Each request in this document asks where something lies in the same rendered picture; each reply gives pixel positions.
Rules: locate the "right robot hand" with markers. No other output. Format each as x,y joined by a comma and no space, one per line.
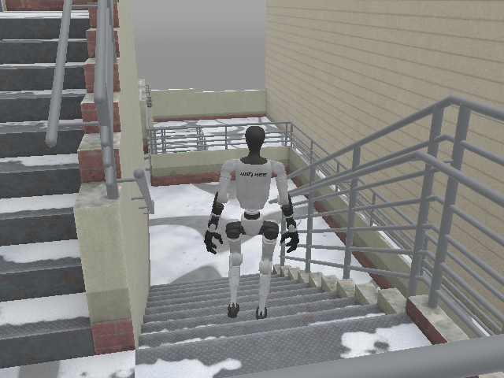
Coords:
294,240

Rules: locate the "robot left shin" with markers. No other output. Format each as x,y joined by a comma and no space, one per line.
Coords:
233,279

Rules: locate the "left robot forearm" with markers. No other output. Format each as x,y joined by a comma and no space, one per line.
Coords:
215,215

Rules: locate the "right robot upper arm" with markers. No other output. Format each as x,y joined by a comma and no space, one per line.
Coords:
281,182

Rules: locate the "left robot upper arm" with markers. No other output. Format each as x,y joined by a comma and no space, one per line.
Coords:
224,181

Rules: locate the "robot right shin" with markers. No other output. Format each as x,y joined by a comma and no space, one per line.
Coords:
264,285

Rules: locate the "right robot forearm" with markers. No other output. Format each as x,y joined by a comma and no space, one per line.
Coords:
289,216

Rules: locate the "robot shin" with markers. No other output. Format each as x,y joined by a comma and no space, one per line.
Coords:
233,279
264,285

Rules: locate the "left robot hand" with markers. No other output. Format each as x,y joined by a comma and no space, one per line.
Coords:
208,241

